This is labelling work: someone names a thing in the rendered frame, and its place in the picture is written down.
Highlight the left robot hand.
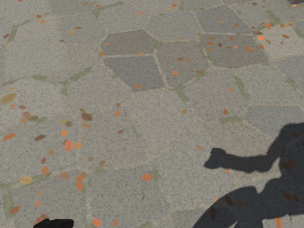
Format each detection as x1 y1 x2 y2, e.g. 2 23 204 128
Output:
33 218 74 228

